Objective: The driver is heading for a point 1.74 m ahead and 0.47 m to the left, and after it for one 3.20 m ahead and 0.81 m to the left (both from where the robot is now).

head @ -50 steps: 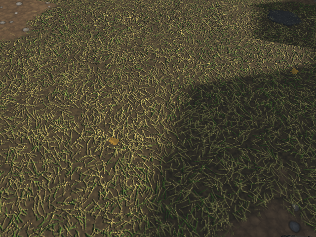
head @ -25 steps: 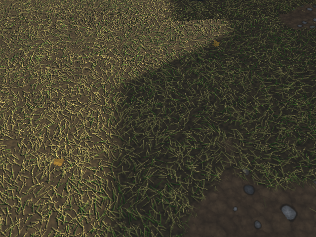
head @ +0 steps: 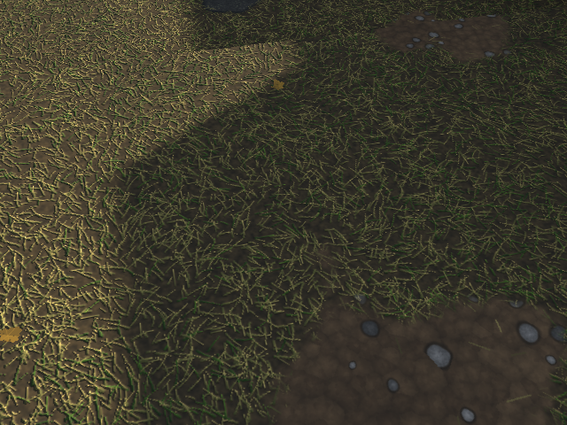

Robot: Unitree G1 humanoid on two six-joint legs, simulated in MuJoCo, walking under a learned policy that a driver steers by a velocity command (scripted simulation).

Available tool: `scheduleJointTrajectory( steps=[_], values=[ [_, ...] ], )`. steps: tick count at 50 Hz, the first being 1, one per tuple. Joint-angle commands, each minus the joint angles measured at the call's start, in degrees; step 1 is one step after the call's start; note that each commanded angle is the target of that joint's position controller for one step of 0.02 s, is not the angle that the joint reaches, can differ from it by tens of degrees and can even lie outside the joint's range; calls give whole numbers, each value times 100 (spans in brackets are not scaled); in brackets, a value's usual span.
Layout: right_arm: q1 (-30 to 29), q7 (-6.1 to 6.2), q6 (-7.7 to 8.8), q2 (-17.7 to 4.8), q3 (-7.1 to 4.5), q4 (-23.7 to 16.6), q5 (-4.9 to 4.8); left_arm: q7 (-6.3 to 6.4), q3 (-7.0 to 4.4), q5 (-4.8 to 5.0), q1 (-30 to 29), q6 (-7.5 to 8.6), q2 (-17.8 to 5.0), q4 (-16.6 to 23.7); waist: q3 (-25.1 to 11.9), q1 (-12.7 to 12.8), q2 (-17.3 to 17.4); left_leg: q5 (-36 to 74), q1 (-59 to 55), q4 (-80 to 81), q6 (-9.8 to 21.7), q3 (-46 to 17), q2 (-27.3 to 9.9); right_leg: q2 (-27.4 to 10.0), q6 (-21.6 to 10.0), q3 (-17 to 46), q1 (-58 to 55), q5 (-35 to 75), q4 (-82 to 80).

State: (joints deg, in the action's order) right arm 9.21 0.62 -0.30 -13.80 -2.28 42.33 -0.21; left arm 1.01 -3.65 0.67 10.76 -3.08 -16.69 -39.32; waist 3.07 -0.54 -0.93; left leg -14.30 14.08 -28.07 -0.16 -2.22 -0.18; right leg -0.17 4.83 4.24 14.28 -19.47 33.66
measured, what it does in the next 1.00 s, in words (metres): walks ahead: right foot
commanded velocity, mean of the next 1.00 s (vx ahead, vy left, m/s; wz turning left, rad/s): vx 0.23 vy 0.00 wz -0.03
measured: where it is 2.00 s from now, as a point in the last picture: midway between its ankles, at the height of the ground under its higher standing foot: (244, 281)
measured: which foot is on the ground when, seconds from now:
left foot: down 0.00-1.00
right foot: up 0.00-0.00, down 0.02-0.58, up 0.60-1.00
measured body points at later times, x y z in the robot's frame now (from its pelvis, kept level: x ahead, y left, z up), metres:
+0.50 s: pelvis +0.02 -0.02 +0.00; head +0.02 -0.01 +0.45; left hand +0.10 +0.25 -0.13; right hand +0.11 -0.30 -0.12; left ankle +0.01 +0.10 -0.72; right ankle -0.02 -0.14 -0.74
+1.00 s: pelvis +0.22 +0.01 -0.01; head +0.26 +0.03 +0.44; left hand +0.48 +0.22 -0.08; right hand +0.15 -0.25 -0.13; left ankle +0.04 +0.10 -0.74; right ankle +0.41 -0.12 -0.71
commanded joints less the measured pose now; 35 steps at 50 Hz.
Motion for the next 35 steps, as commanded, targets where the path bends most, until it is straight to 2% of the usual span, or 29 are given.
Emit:
scheduleJointTrajectory(
  steps=[1, 2, 3, 4, 5, 6, 8, 10, 16, 17, 18, 19, 20, 21, 22, 23, 25, 27, 28, 29, 30, 31, 32, 33, 34, 35],
  values=[
    [197, -18, 133, -877, -162, -190, -24, 18, -125, -89, 173, 109, -647, 313, -721, 39, 751, 1803, -65, 434, 617, -886, -919, -160, -349, 101, -1196, 1703, -1522],
    [297, -74, 230, -719, -93, -230, 161, 76, -189, -141, 262, 96, -1051, 363, -967, -150, -168, 1057, 289, -24, 248, -430, -537, -849, -625, 738, -1641, 3122, -1102],
    [291, -65, 260, -495, -39, -210, 166, 19, -121, -181, 0, 113, -804, 257, -935, -292, -936, 29, -143, 263, -62, -68, -253, -953, -1037, 797, -755, 2286, -1036],
    [-7, -45, 247, -734, -66, -161, 195, -46, -51, -177, -195, 161, -480, 367, -682, -95, -598, 216, -274, 191, -238, -37, -219, -692, -1014, 696, -518, 1474, -1139],
    [-151, -36, 233, -764, -87, -141, 168, -57, -24, -221, -117, 199, -404, 288, -578, -13, -491, 379, -259, 156, -257, 0, -183, -557, -885, 619, -420, 1085, -1181],
    [-163, -4, 193, -746, -88, -95, 128, -54, -29, -212, -76, 236, -488, 263, -428, 1, -455, 491, -248, 117, -238, -5, -186, -459, -800, 559, -305, 1024, -1195],
    [-53, 31, 146, -742, -90, -30, 107, -42, -6, -177, 7, 309, -481, 190, -239, -29, -439, 626, -228, 172, -226, -54, -224, -440, -742, 554, -155, 1102, -1184],
    [26, 51, 141, -721, -88, 87, 94, -26, 27, -168, 67, 330, -400, 145, -217, -20, -355, 660, -264, 186, -238, -50, -226, -402, -728, 525, -133, 1103, -1162],
    [127, 97, 125, -756, -105, 414, 76, -19, 57, -155, 86, 357, -353, 33, -205, -16, -92, 760, -344, 240, -311, -68, -255, -328, -749, 480, -147, 1152, -1149],
    [200, 107, 117, -726, -97, 491, 73, -9, 53, -147, 181, 350, -357, -30, -342, -1, -126, 417, -373, 167, -315, 49, -165, -290, -778, 466, -221, 619, -1222],
    [197, 118, 113, -707, -97, 536, 46, 7, 24, -123, 240, 328, -436, -64, -297, 50, -225, -128, -207, -59, -300, 236, -12, -303, -876, 573, -213, -320, -1359],
    [118, 123, 132, -705, -102, 521, 11, 17, -38, -89, 353, 301, -625, -88, -138, 152, -446, -675, 185, -464, -273, 454, 148, -478, -1068, 913, -190, -1424, -1613],
    [-33, 115, 182, -702, -102, 437, -22, 24, -81, -66, 494, 289, -782, -116, 105, 254, -718, -974, 718, -861, -216, 534, 187, -844, -1326, 1486, -196, -2282, -1959],
    [-210, 94, 260, -720, -106, 335, -69, 34, -108, -41, 620, 309, -875, -146, 361, 338, -912, -1129, 1091, -1211, -105, 438, 95, -1207, -1579, 2046, -124, -2661, -2245],
    [-325, 61, 348, -745, -118, 261, -117, 48, -111, -29, 703, 359, -875, -185, 536, 361, -994, -1277, 1390, -1535, 33, 241, -69, -1466, -1754, 2422, -117, -2585, -2403],
    [-327, 12, 430, -766, -131, 236, -157, 55, -107, -22, 713, 418, -830, -208, 574, 334, -1047, -1484, 1675, -1731, 172, 104, -217, -1617, -1844, 2546, -316, -2276, -2423],
    [-189, -110, 566, -738, -116, 287, -195, 44, -101, 53, 543, 468, -761, -175, 437, 196, -871, -1523, 1520, -1195, 402, 104, -339, -1563, -1761, 2191, -554, -1591, -2299],
    [584, -184, 635, -698, -141, 694, -148, 16, -98, 117, 93, 438, -764, -77, 42, -259, -626, 20, -314, 1, 421, 518, -12, -1031, -1445, 1270, 187, -750, -1915],
    [1105, -190, 622, -769, -197, 953, -89, 9, -62, 63, 67, 439, -615, -63, -183, -451, -466, 364, -1219, 46, 315, 525, 134, -737, -1277, 887, 622, -437, -1437],
    [1719, -168, 620, -1002, -266, 1090, -73, -9, 46, -15, -48, 470, -256, 19, -346, -672, 220, -169, -1932, 517, 472, -461, -528, -272, -952, 289, 1226, -196, -149],
    [2158, -189, 638, -1783, -426, 1084, -67, 19, 96, -7, -69, 565, -60, 325, -471, -714, 1806, -1233, -2447, 1533, 1275, -3016, -1896, 426, -555, -344, 2381, -926, 1697],
    [1894, -214, 686, -1483, -318, 994, 10, 44, -19, 141, 10, 656, -453, 307, -225, -575, 1339, -2057, -2143, 1908, 1698, -3929, -2282, 244, -581, 201, 2899, -1440, 2744],
    [1462, -192, 718, -1185, -228, 867, -14, 6, -60, 226, 118, 725, -588, 233, 240, -374, 961, -2230, -1959, 1903, 1577, -3406, -2139, -86, -710, 348, 3281, -869, 3083],
    [1218, -176, 718, -1051, -188, 776, -8, -31, -63, 191, 164, 768, -580, 127, 326, -287, 778, -1856, -1892, 1910, 1369, -2793, -1852, -286, -782, 211, 3334, -313, 3089],
    [1114, -173, 698, -994, -154, 745, -6, -53, -81, 112, 73, 804, -567, 104, 352, -253, 631, -1187, -1884, 1935, 1221, -2331, -1676, -425, -798, 126, 3375, 131, 2927],
    [1125, -170, 674, -868, -100, 742, 17, -89, -102, 50, -2, 812, -556, 94, 278, -236, 621, -479, -1821, 1953, 1070, -1851, -1467, -535, -784, 58, 3185, 477, 2737]
  ],
)
Velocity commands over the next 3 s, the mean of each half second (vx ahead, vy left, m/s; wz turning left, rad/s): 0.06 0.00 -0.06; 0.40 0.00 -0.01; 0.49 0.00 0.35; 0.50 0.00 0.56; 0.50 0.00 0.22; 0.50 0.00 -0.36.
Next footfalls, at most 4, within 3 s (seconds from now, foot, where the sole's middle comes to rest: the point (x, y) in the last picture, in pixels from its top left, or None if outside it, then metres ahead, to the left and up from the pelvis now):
0.02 right None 0.02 -0.14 -0.78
1.06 right None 0.45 -0.11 -0.77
1.60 left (216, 328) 0.71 0.18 -0.77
2.10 right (242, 221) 1.06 0.13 -0.78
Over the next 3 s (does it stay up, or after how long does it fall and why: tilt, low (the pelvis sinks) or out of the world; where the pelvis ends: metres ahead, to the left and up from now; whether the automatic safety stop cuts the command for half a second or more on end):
stays up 1.23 0.42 0.01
